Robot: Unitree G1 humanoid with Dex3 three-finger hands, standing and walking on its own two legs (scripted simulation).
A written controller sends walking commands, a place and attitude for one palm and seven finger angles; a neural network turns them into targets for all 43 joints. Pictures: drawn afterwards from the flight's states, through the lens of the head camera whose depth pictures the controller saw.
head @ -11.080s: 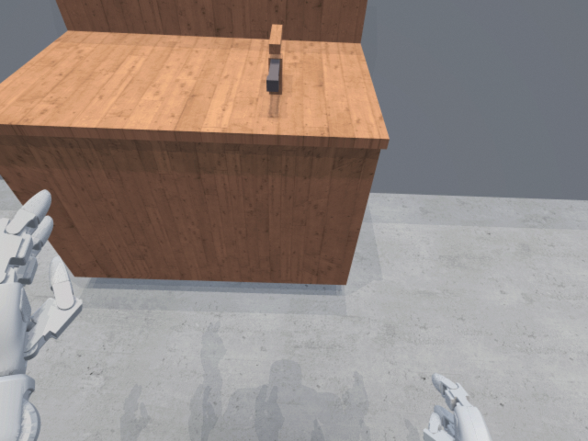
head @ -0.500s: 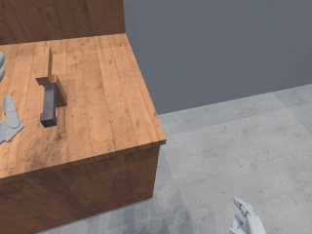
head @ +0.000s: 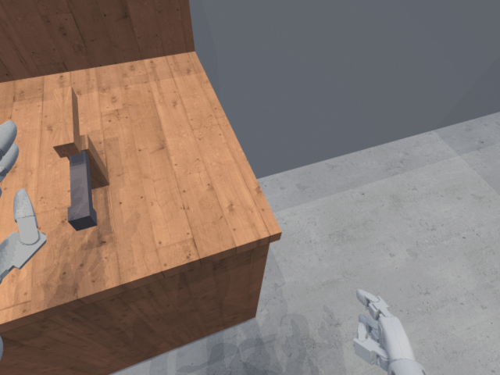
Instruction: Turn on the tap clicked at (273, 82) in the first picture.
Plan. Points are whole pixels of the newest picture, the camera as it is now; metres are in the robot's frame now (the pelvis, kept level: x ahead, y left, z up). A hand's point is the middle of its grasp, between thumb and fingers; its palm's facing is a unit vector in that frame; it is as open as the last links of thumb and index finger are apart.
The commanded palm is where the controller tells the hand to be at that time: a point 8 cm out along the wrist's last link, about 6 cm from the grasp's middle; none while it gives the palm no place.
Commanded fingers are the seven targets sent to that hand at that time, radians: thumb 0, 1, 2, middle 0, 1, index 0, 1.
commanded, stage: look again from close up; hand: left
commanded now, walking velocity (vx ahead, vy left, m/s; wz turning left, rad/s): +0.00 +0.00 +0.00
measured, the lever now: (82, 216) +0.30 +0.27 +0.09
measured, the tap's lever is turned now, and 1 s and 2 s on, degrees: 0 0 0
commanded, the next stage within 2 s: come to a stop and stand still in 0.30 s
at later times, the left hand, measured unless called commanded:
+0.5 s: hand (52, 276) +0.19 +0.23 +0.17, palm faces +0.41 -0.84 -0.37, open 7.4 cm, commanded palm +0.13 +0.26 +0.18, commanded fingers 0.00 0.90 0.90 -0.20 -0.30 -0.20 -0.30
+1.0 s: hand (113, 266) +0.21 +0.18 +0.13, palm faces +0.17 -0.89 -0.42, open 7.4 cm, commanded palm +0.16 +0.25 +0.18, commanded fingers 0.00 0.90 0.90 -0.20 -0.30 -0.20 -0.30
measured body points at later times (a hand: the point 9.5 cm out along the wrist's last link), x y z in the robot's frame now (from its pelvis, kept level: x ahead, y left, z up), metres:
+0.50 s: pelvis -0.03 -0.02 +0.01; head -0.02 -0.02 +0.46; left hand +0.16 +0.27 +0.19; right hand +0.16 -0.25 -0.07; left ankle -0.03 +0.05 -0.74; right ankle +0.00 -0.14 -0.74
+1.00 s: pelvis -0.01 -0.03 +0.00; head +0.03 -0.02 +0.45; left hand +0.20 +0.23 +0.16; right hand +0.14 -0.26 -0.09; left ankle -0.03 +0.05 -0.74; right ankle +0.00 -0.14 -0.74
